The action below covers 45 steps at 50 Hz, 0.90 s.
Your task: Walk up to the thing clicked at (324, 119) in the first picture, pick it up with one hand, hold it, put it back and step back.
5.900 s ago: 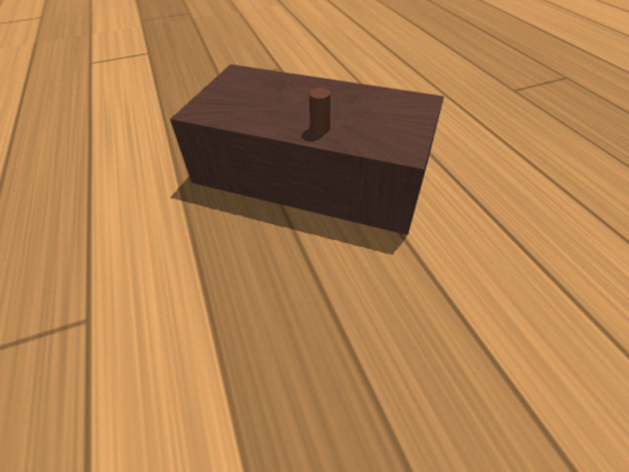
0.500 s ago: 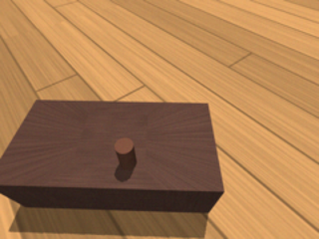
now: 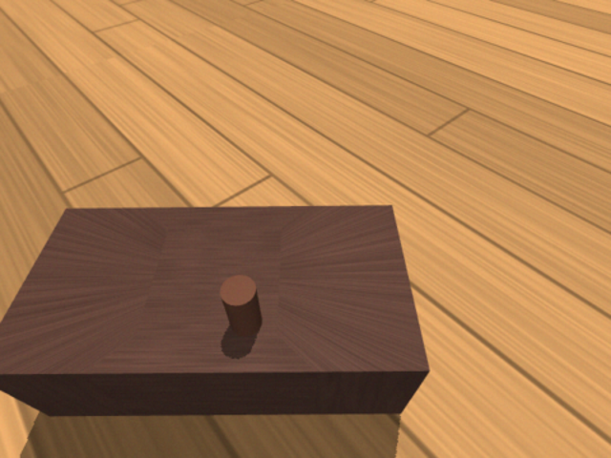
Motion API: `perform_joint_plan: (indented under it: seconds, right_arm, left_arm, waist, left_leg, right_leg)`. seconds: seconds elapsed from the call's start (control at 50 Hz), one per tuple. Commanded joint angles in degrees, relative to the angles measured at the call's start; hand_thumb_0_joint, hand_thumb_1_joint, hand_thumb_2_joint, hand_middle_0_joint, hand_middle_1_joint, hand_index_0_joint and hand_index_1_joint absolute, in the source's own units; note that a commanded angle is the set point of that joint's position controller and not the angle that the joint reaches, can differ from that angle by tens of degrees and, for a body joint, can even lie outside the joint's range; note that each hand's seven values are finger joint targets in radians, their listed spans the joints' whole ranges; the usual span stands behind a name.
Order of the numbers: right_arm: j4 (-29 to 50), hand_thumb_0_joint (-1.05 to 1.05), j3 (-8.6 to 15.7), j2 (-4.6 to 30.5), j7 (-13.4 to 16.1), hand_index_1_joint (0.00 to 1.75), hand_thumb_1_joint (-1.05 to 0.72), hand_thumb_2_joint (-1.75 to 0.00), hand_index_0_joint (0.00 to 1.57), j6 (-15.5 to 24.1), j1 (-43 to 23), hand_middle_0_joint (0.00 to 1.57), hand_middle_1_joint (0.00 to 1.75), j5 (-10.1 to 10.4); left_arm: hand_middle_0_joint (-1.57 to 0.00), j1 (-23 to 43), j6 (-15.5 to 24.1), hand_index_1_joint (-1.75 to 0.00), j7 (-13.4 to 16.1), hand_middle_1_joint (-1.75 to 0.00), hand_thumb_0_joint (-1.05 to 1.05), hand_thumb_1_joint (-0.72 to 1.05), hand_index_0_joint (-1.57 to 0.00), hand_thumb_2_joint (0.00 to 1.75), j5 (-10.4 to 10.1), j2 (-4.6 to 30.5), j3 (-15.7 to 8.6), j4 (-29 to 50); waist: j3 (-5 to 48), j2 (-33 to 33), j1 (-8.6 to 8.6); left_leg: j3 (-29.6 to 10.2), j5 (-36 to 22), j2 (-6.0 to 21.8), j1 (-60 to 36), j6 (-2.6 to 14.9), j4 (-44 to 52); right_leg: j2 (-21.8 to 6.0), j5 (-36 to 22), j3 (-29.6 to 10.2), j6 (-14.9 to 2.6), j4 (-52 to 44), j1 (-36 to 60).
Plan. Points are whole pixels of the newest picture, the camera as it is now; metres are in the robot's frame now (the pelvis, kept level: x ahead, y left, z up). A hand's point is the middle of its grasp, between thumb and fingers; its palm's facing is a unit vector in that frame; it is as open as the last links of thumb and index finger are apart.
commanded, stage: stand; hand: left
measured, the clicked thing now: (242, 306) +0.52 +0.17 -0.34
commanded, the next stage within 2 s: go down in 1.94 s
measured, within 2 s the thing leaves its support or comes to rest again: neither
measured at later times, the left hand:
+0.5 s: hand out of the picture +0.06 +0.26 -0.16, palm faces -0.02 -0.94 -0.35, open 7.4 cm
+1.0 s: hand out of the picture +0.09 +0.25 -0.16, palm faces -0.02 -0.94 -0.33, open 7.4 cm
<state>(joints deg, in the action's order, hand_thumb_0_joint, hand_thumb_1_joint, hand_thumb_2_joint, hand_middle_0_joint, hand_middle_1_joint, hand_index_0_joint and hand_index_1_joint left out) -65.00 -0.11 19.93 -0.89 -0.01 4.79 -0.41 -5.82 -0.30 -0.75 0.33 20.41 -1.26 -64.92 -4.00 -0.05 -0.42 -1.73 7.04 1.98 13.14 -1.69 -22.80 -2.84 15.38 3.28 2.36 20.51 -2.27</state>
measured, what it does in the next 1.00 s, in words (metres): stands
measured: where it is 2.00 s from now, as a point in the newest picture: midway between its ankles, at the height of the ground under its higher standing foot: outside the picture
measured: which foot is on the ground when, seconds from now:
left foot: down 0.00-1.00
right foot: down 0.00-1.00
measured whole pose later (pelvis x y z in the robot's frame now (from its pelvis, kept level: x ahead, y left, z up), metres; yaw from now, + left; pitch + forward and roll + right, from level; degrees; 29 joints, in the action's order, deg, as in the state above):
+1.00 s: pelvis +0.01 +0.00 +0.00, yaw -1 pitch -2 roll +0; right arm -65.4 0.0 20.0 -0.6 -0.1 4.6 -0.2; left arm -6.8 -0.3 -0.4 0.6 20.0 -1.1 -64.1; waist -3.2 0.1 -0.1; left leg -1.0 7.6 1.9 12.1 -1.7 -21.7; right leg -3.0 15.4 2.7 2.4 18.7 -1.2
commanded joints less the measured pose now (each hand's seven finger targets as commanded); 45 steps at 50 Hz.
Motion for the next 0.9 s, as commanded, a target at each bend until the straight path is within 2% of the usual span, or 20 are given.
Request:
perform_joint_plan:
  seconds: [0.0,0.02,0.04,0.06,0.16,0.2,0.26,0.3,0.32,0.36,0.44,0.56,0.62,0.7,0.74,0.8,0.82,0.88]
  right_arm:
    - [3.5,0.00,2.2,12.8,1.0,0.30,-0.90,-0.90,0.20,1.8,-3.5,0.20,0.30,-0.1]
    - [3.5,0.00,2.2,12.5,1.0,0.30,-0.90,-0.90,0.20,1.7,-3.7,0.20,0.30,-0.1]
    - [3.4,0.00,2.3,12.4,1.0,0.30,-0.90,-0.90,0.20,1.7,-3.7,0.20,0.30,-0.2]
    - [3.2,0.00,2.3,12.6,1.0,0.30,-0.90,-0.90,0.20,1.7,-3.2,0.20,0.30,0.0]
    - [2.8,0.00,2.3,12.6,1.1,0.30,-0.90,-0.90,0.20,1.7,-3.0,0.20,0.30,-0.1]
    - [2.6,0.00,2.2,12.6,1.1,0.30,-0.90,-0.90,0.20,1.7,-2.8,0.20,0.30,-0.1]
    - [2.5,0.00,2.4,13.2,1.2,0.30,-0.90,-0.90,0.20,1.4,-3.7,0.20,0.30,-0.1]
    - [2.6,0.00,2.4,12.9,1.1,0.30,-0.90,-0.90,0.20,1.4,-3.0,0.20,0.30,0.0]
    - [2.6,0.00,2.4,12.8,1.1,0.30,-0.90,-0.90,0.20,1.5,-3.3,0.20,0.30,0.0]
    - [2.6,0.00,2.3,12.5,1.0,0.30,-0.90,-0.90,0.20,1.5,-3.3,0.20,0.30,0.1]
    - [2.6,0.00,2.3,12.5,0.9,0.30,-0.90,-0.90,0.20,1.4,-3.0,0.20,0.30,0.2]
    - [2.7,0.00,2.1,12.2,1.1,0.30,-0.90,-0.90,0.20,1.6,-2.3,0.20,0.30,0.1]
    - [2.8,0.00,2.0,12.2,1.2,0.30,-0.90,-0.90,0.20,1.6,-3.0,0.20,0.30,0.2]
    - [2.8,0.00,1.8,12.0,1.3,0.30,-0.90,-0.90,0.20,1.3,-2.8,0.20,0.30,0.2]
    - [2.8,0.00,1.9,12.2,1.3,0.30,-0.90,-0.90,0.20,1.3,-2.7,0.20,0.30,0.1]
    - [2.9,0.00,1.8,12.1,1.3,0.30,-0.90,-0.90,0.20,1.2,-2.9,0.20,0.30,0.2]
    - [2.8,0.00,1.9,12.3,1.2,0.30,-0.90,-0.90,0.20,1.2,-2.7,0.20,0.30,0.2]
    - [3.0,0.00,2.1,12.5,1.1,0.30,-0.90,-0.90,0.20,1.2,-3.3,0.20,0.30,0.1]
  left_arm:
    - [-0.20,1.0,1.5,-0.30,0.8,-0.30,0.00,0.90,-0.20,0.90,0.2,11.9,-2.3,2.8]
    - [-0.20,1.2,1.5,-0.30,0.9,-0.30,0.00,0.90,-0.20,0.90,0.3,12.1,-2.3,2.7]
    - [-0.20,1.4,1.6,-0.30,0.9,-0.30,0.00,0.90,-0.20,0.90,0.4,12.4,-2.3,2.9]
    - [-0.20,1.7,1.5,-0.30,0.9,-0.30,0.00,0.90,-0.20,0.90,0.3,12.1,-2.3,2.8]
    - [-0.20,0.0,1.3,-0.30,0.9,-0.30,0.00,0.90,-0.20,0.90,0.3,12.4,-2.2,2.5]
    - [-0.20,0.2,1.3,-0.30,0.9,-0.30,0.00,0.90,-0.20,0.90,0.3,12.0,-2.1,2.5]
    - [-0.20,-0.7,1.1,-0.30,0.8,-0.30,0.00,0.90,-0.20,0.90,0.5,11.7,-1.9,2.2]
    - [-0.20,-0.6,1.2,-0.30,0.8,-0.30,0.00,0.90,-0.20,0.90,0.6,12.0,-2.0,2.2]
    - [-0.20,-0.6,1.4,-0.30,0.9,-0.30,0.00,0.90,-0.20,0.90,0.5,12.1,-2.0,2.4]
    - [-0.20,-0.5,1.5,-0.30,1.0,-0.30,0.00,0.90,-0.20,0.90,0.5,12.1,-1.8,2.4]
    - [-0.20,-0.1,1.8,-0.30,1.2,-0.30,0.00,0.90,-0.20,0.90,0.4,12.1,-1.8,2.8]
    - [-0.20,-1.0,1.8,-0.30,1.3,-0.30,0.00,0.90,-0.20,0.90,0.0,12.6,-2.2,3.0]
    - [-0.20,-0.9,1.7,-0.30,1.5,-0.30,0.00,0.90,-0.20,0.90,0.0,12.2,-2.2,3.0]
    - [-0.20,-0.3,1.5,-0.30,1.4,-0.30,0.00,0.90,-0.20,0.90,0.3,12.2,-2.2,3.3]
    - [-0.20,-0.3,1.5,-0.30,1.4,-0.30,0.00,0.90,-0.20,0.90,0.3,12.3,-2.3,3.5]
    - [-0.20,0.2,1.4,-0.30,1.4,-0.30,0.00,0.90,-0.20,0.90,0.3,12.0,-2.2,3.4]
    - [-0.20,0.3,1.3,-0.30,1.3,-0.30,0.00,0.90,-0.20,0.90,0.3,12.1,-2.2,3.6]
    - [-0.20,0.3,1.3,-0.30,1.2,-0.30,0.00,0.90,-0.20,0.90,0.5,11.9,-2.3,3.6]
  waist:
    - [5.8,-1.7,-0.10]
    - [5.2,-1.4,-0.08]
    - [6.0,-0.8,-0.06]
    - [5.6,-1.1,0.33]
    - [5.9,-2.0,-0.04]
    - [5.3,-1.7,0.20]
    - [4.0,-2.2,-0.08]
    - [4.2,-0.8,0.20]
    - [4.7,-0.2,-0.01]
    - [4.6,-0.2,0.19]
    - [5.3,1.2,0.67]
    - [8.0,0.5,0.15]
    - [7.9,0.1,0.02]
    - [6.3,0.0,0.32]
    - [6.5,0.3,0.27]
    - [4.6,0.1,0.46]
    - [4.0,-0.4,0.55]
    - [3.3,-0.5,0.36]
  left_leg:
    - [-5.9,-4.6,5.2,-5.8,2.82,4.1]
    - [-5.9,-3.4,5.1,-5.2,2.63,4.5]
    - [-5.8,-5.7,5.4,-5.9,2.74,3.9]
    - [-5.7,-5.1,5.2,-5.4,2.72,4.3]
    - [-5.9,-4.7,5.5,-5.6,2.57,5.0]
    - [-5.8,-3.6,5.3,-5.1,2.48,5.2]
    - [-6.5,2.8,5.4,-4.0,2.45,6.7]
    - [-6.2,2.5,5.1,-3.6,2.55,6.5]
    - [-5.9,-0.8,5.2,-4.5,2.56,5.7]
    - [-5.5,-3.3,5.0,-5.4,2.51,4.8]
    - [-4.7,-6.1,4.9,-6.8,2.82,3.1]
    - [-3.8,-16.6,5.4,-8.0,2.85,1.2]
    - [-3.6,-19.7,5.6,-8.7,2.95,0.3]
    - [-3.4,-14.6,5.3,-7.4,2.62,1.6]
    - [-3.6,-14.6,5.3,-7.4,2.51,1.8]
    - [-3.9,-10.3,5.2,-6.4,2.43,2.9]
    - [-4.0,-7.3,4.9,-5.7,2.24,3.8]
    - [-4.4,-5.4,5.0,-5.2,2.53,4.2]
  right_leg:
    - [-4.8,-4.2,-4.3,-2.88,-5.0,-3.8]
    - [-4.7,-2.8,-4.0,-2.76,-5.2,-4.7]
    - [-4.9,-4.1,-4.1,-2.80,-5.1,-4.1]
    - [-4.9,-4.0,-4.3,-2.82,-5.2,-4.1]
    - [-4.8,-4.3,-4.0,-2.81,-4.7,-4.0]
    - [-4.8,-4.0,-4.1,-2.86,-4.7,-4.2]
    - [-4.4,-1.6,-3.8,-2.96,-4.9,-5.5]
    - [-4.6,-2.0,-3.9,-2.99,-4.9,-4.9]
    - [-4.9,-3.1,-4.0,-2.96,-4.8,-4.9]
    - [-5.0,-3.4,-4.2,-2.89,-5.3,-5.4]
    - [-5.5,-5.4,-4.5,-2.72,-6.2,-5.8]
    - [-5.6,-14.4,-3.9,-2.20,-4.3,-2.1]
    - [-5.7,-17.8,-3.6,-2.00,-4.0,-1.8]
    - [-5.5,-13.1,-3.8,-2.22,-5.2,-2.6]
    - [-5.5,-13.2,-3.7,-2.18,-5.2,-2.2]
    - [-5.3,-8.7,-3.8,-2.45,-5.9,-3.3]
    - [-5.1,-6.1,-3.8,-2.52,-6.4,-3.9]
    - [-5.1,-4.1,-3.7,-2.76,-6.6,-4.3]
